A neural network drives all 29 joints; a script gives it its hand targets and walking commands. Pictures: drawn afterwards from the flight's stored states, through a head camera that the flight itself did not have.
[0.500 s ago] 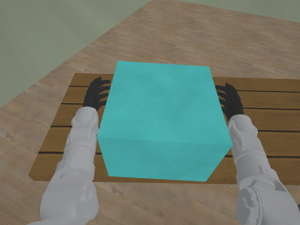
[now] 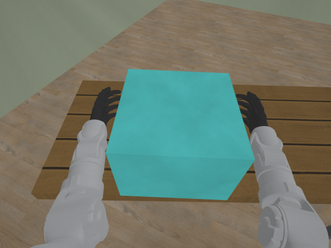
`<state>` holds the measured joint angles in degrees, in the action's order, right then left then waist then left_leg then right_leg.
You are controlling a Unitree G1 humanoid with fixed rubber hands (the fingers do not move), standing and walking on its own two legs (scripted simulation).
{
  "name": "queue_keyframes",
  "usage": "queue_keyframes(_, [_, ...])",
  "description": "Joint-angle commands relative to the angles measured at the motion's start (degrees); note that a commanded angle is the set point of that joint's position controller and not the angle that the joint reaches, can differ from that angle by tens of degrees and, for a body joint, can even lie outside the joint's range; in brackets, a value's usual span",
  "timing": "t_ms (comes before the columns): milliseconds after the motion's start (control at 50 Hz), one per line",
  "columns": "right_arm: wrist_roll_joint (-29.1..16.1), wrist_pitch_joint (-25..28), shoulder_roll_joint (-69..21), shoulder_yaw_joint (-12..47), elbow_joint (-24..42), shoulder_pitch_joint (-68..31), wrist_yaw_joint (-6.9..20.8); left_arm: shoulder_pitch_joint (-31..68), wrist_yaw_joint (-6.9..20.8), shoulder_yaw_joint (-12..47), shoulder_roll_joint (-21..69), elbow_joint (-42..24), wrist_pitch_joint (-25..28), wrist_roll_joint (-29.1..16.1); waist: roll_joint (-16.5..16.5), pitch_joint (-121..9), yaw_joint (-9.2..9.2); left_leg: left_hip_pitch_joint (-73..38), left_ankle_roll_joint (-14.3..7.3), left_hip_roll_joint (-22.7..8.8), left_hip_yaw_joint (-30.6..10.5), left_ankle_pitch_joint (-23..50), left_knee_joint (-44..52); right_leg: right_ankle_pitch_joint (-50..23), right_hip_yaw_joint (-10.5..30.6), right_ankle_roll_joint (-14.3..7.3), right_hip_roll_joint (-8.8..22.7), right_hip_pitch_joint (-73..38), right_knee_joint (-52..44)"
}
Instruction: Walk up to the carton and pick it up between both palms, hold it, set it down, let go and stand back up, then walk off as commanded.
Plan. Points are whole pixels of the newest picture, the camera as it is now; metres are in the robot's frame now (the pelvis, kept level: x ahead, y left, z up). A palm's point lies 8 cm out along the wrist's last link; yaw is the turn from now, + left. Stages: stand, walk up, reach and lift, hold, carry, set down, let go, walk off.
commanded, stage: set down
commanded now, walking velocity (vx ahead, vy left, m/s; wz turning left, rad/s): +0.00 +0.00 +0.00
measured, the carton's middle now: (176, 132) +0.42 -0.01 +0.04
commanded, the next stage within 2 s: none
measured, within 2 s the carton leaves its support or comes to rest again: neither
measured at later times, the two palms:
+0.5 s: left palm (98, 118) +0.41 +0.19 +0.10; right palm (256, 125) +0.39 -0.20 +0.10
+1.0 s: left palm (99, 127) +0.41 +0.19 +0.07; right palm (256, 135) +0.38 -0.21 +0.08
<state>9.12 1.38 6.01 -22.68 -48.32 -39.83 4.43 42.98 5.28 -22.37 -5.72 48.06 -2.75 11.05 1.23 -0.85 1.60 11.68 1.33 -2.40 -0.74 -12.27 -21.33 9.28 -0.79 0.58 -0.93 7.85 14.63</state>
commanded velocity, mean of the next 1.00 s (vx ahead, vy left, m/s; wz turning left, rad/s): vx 0.00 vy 0.00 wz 0.00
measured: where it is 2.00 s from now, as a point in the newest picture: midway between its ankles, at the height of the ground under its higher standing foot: outside the picture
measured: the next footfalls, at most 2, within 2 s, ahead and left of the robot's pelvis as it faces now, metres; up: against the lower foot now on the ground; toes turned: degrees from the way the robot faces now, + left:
none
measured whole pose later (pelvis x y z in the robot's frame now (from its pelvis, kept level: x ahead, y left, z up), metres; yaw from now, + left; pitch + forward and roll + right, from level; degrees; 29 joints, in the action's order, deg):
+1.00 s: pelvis -0.01 +0.00 +0.00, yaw -2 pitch +9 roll -1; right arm -16.6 13.3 12.6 3.5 -72.4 -46.5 -3.9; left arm 48.7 -0.5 -2.9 -15.7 72.8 8.9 -8.7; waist 1.1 -7.3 1.7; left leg 20.3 1.3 -2.4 0.9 -10.7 -22.2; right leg 9.5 0.7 0.4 -0.8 19.1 19.8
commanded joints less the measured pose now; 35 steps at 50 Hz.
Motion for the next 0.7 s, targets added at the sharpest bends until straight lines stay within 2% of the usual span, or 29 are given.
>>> queue_keyframes(0, [7.52, 6.03, -28.95, 8.44, 5.13, -26.43, 4.18, 28.74, 3.49, 11.28, 26.22, 1.71, 3.45, 2.26, -3.68, -19.86, 2.91, 0.73, 0.58, 3.33, 6.30, 10.15, 6.47, -21.49, -3.24, 3.05, 0.53, -8.36, 4.77])
queue_keyframes(20, [7.12, 5.43, -27.41, 8.18, 4.86, -24.31, 4.21, 27.03, 3.31, 12.04, 26.28, 1.19, 3.06, 1.74, -3.58, -19.38, 3.34, -0.37, 0.85, 2.85, 5.77, 11.60, 6.37, -21.86, -3.75, 2.90, -0.14, -7.40, 4.93])
queue_keyframes(40, [6.84, 5.75, -28.65, 8.61, 4.20, -25.37, 4.51, 25.76, 3.55, 9.96, 25.88, 2.35, 3.16, 3.04, -3.79, -17.44, 1.44, -0.16, 0.79, 3.17, 6.34, 12.03, 6.42, -21.66, -3.43, 3.04, 0.17, -6.75, 4.29])
queue_keyframes(80, [7.64, 5.03, -28.87, 9.42, 5.05, -24.20, 4.38, 25.45, 3.53, 9.30, 25.80, 1.71, 3.29, 2.90, -2.03, -17.67, 1.17, 0.28, 0.29, 3.53, 6.51, 11.31, 6.72, -24.22, -2.71, 3.81, 0.56, -9.16, 5.04])
queue_keyframes(120, [8.04, 5.18, -28.47, 7.95, 4.56, -23.84, 4.37, 26.26, 3.65, 9.71, 26.22, 1.75, 2.93, 3.33, -3.20, -17.71, 3.23, 0.07, 0.38, 3.08, 5.78, 9.94, 6.89, -21.37, -3.62, 3.44, 0.33, -8.20, 4.95])
queue_keyframes(160, [7.15, 5.07, -28.49, 9.34, 5.60, -24.75, 4.77, 25.45, 3.63, 7.37, 23.98, 3.19, 3.48, 3.81, -2.44, -16.35, -0.07, 1.38, -0.50, 3.44, 6.78, 8.23, 7.37, -18.93, -2.72, 3.44, 0.74, -8.52, 4.29])
queue_keyframes(180, [7.12, 4.57, -27.52, 9.11, 6.49, -24.37, 4.43, 25.41, 3.88, 6.09, 22.29, 3.69, 2.89, 4.18, -1.26, -16.29, 0.49, 2.35, -1.22, 3.77, 6.90, 7.40, 7.23, -20.93, -1.92, 4.10, 1.10, -9.62, 4.89])
queue_keyframes(200, [7.45, 4.62, -27.55, 8.49, 4.54, -22.66, 4.08, 25.17, 3.65, 7.97, 23.14, 2.46, 3.05, 3.83, -2.50, -16.54, 1.97, 1.97, -0.53, 3.64, 6.14, 8.29, 7.77, -22.80, -2.63, 3.94, 0.84, -10.07, 5.14])
queue_keyframes(220, [7.84, 4.88, -23.01, 6.58, 4.13, -24.04, 4.25, 25.53, 3.38, 6.81, 20.62, 4.12, 2.84, 4.24, -3.01, -16.52, 1.80, 1.54, -0.40, 3.52, 6.48, 7.01, 7.70, -20.45, -2.57, 3.58, 0.65, -8.34, 4.47])
queue_keyframes(260, [8.13, 5.96, -18.60, 4.80, 4.80, -22.94, 3.25, 26.28, 2.47, 7.44, 17.36, 2.25, 3.95, 2.92, -2.74, -18.91, 3.26, -0.87, 0.51, 3.12, 6.03, 11.11, 6.18, -19.92, -3.65, 2.88, -0.27, -6.01, 4.77])
queue_keyframes(280, [9.14, 5.73, -19.94, 3.27, 3.60, -22.84, 3.05, 25.98, 2.37, 6.59, 18.10, 3.48, 3.78, 4.06, -2.23, -15.50, 4.06, 0.02, -0.17, 3.43, 5.71, 9.34, 6.33, -18.44, -3.46, 3.10, 0.15, -4.87, 3.91])
queue_keyframes(300, [6.80, 5.81, -17.21, 4.03, 2.72, -22.24, 2.53, 26.01, 1.73, 6.69, 15.60, 2.64, 4.16, 3.28, -3.32, -17.39, 2.62, -0.08, 0.02, 3.36, 5.76, 10.38, 6.40, -18.92, -2.99, 2.56, 0.26, -5.63, 4.10])
queue_keyframes(320, [6.30, 5.67, -15.69, 4.40, 2.93, -22.53, 2.41, 25.77, 1.27, 5.74, 12.97, 4.22, 4.34, 3.44, -1.58, -16.88, 1.81, -0.01, -0.68, 3.41, 6.10, 9.42, 6.17, -18.58, -2.39, 3.14, 0.27, -5.06, 4.02])
queue_keyframes(360, [3.99, 6.09, -10.83, 4.09, 0.91, -20.45, 1.02, 24.42, -0.69, 5.32, 8.19, 2.61, 4.52, 3.32, -3.69, -14.46, 1.55, -0.68, 0.08, 3.32, 6.05, 10.40, 5.75, -15.80, -2.72, 3.16, 0.02, -5.13, 3.93])
queue_keyframes(400, [0.03, 5.42, 0.85, 5.15, -3.54, -18.67, -1.56, 24.40, -3.42, 5.81, -2.69, 5.15, 4.93, -0.51, -4.29, -14.49, 1.92, -0.11, 0.28, 3.08, 5.66, 9.52, 5.21, -15.84, -2.32, 2.86, 0.23, -3.48, 3.55])
queue_keyframes(420, [-1.00, 5.80, -1.31, 6.30, -2.26, -19.73, -2.48, 24.54, -4.38, 9.41, -0.42, 3.16, 5.60, -2.84, -2.54, -14.51, 2.73, 1.39, -0.20, 2.59, 5.20, 9.24, 4.40, -14.78, -3.08, 3.07, -0.27, -2.16, 3.44])
queue_keyframes(440, [-2.94, 6.02, 0.52, 8.22, -1.86, -21.31, -3.05, 25.62, -5.10, 9.81, -3.38, 4.35, 6.09, -3.73, -2.31, -18.21, 1.31, 0.61, -0.60, 2.77, 5.49, 10.05, 4.28, -16.42, -2.34, 3.17, 0.13, -1.86, 3.80])
queue_keyframes(460, [-5.35, 6.49, 0.75, 9.10, -3.78, -22.11, -3.79, 26.71, -6.15, 11.93, -4.29, 5.35, 6.35, -5.27, -2.66, -18.34, 2.49, 0.75, -0.32, 2.76, 4.84, 10.25, 3.23, -16.41, -2.35, 2.88, -0.58, 0.03, 3.54])
queue_keyframes(480, [-8.03, 6.01, 3.88, 11.51, -6.37, -23.61, -4.29, 28.65, -7.06, 13.06, -6.27, 8.32, 6.22, -7.16, -3.98, -18.53, 0.91, 1.39, -0.05, 2.51, 4.61, 10.66, 2.50, -15.35, -2.02, 2.52, -0.61, 1.93, 4.04])
queue_keyframes(500, [-11.23, 5.84, 6.60, 13.18, -8.11, -23.03, -5.31, 28.46, -7.78, 13.85, -9.30, 9.92, 6.53, -9.77, -3.46, -21.29, 0.87, 2.46, 0.05, 2.45, 4.80, 12.29, 1.69, -18.64, -1.09, 2.11, -0.68, 1.36, 4.79])
queue_keyframes(520, [-13.95, 5.91, 8.74, 14.81, -9.48, -25.11, -5.92, 30.72, -7.79, 15.30, -11.50, 12.06, 7.30, -12.50, -2.39, -24.28, 0.84, 5.16, -0.04, 2.51, 4.78, 11.74, 0.72, -20.31, -0.20, 2.54, -0.21, 0.67, 6.04])
queue_keyframes(540, [-15.51, 6.25, 10.70, 15.65, -11.31, -25.50, -6.57, 31.26, -8.09, 16.71, -12.64, 13.35, 8.08, -13.76, -4.63, -24.75, 1.50, 5.34, 0.63, 2.67, 4.51, 11.96, 0.34, -20.28, -0.51, 2.26, -0.28, 0.90, 6.80])
queue_keyframes(560, [-18.00, 6.21, 9.29, 18.93, -11.99, -27.11, -7.22, 31.14, -7.90, 17.83, -13.69, 16.58, 9.13, -16.10, -2.23, -24.15, 0.23, 8.18, 0.26, 2.83, 4.97, 10.84, -0.78, -21.48, 0.78, 2.69, 0.34, -0.53, 7.96])
queue_keyframes(580, [-19.11, 6.96, 10.99, 20.05, -9.77, -29.52, -7.90, 31.94, -8.03, 18.52, -14.90, 18.79, 10.04, -17.67, -0.84, -27.28, 0.43, 7.64, 0.54, 2.69, 4.61, 13.28, -2.16, -24.53, 0.42, 2.65, -0.16, 0.33, 9.05])
queue_keyframes(600, [-20.41, 8.14, 11.46, 21.41, -11.19, -31.40, -8.31, 34.92, -7.94, 20.20, -14.05, 17.98, 11.77, -18.75, -1.77, -30.81, 1.62, 6.69, 1.30, 2.16, 4.19, 16.03, -2.86, -25.93, -0.08, 2.47, -0.32, 0.91, 9.60])
queue_keyframes(620, [-21.96, 8.21, 11.91, 22.50, -13.84, -30.35, -8.35, 32.48, -7.87, 21.79, -12.97, 20.32, 12.78, -20.50, -1.42, -30.85, 1.44, 6.69, 1.38, 2.22, 3.94, 15.56, -3.82, -25.68, 0.46, 2.32, -0.05, 2.38, 9.92])
queue_keyframes(640, [-23.25, 9.23, 12.85, 23.78, -12.81, -32.00, -8.62, 33.55, -7.95, 20.01, -15.26, 21.43, 13.45, -20.10, -1.95, -32.26, -0.27, 7.12, 1.75, 2.17, 4.19, 17.99, -4.97, -27.58, 0.59, 1.98, -0.20, 1.26, 10.69])
queue_keyframes(660, [-24.48, 9.75, 12.91, 24.04, -14.47, -30.95, -8.86, 33.37, -7.64, 21.56, -14.64, 20.93, 14.15, -20.86, -3.82, -33.30, 0.19, 5.57, 2.52, 2.34, 4.60, 21.00, -5.53, -30.19, 0.01, 1.93, -0.56, 1.45, 11.39])
queue_keyframes(680, [-25.56, 10.44, 14.60, 25.35, -15.05, -31.90, -8.59, 33.32, -7.54, 21.32, -14.62, 22.80, 14.37, -21.56, -2.91, -33.59, -0.29, 4.34, 2.77, 1.78, 4.04, 23.76, -6.24, -30.74, -0.30, 1.57, -1.14, 2.32, 11.17])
